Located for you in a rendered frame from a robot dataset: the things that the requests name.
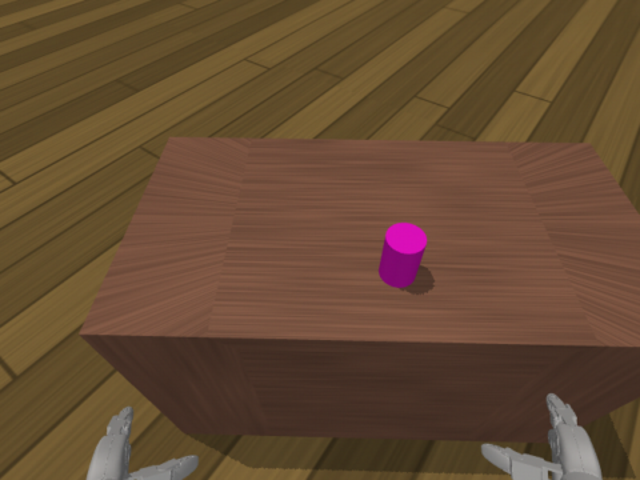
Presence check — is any right robot hand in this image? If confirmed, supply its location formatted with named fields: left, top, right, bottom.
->
left=481, top=393, right=602, bottom=480

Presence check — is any left robot hand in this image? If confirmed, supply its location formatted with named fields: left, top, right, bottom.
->
left=86, top=406, right=199, bottom=480

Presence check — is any can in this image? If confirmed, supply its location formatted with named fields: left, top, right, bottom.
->
left=379, top=223, right=427, bottom=288

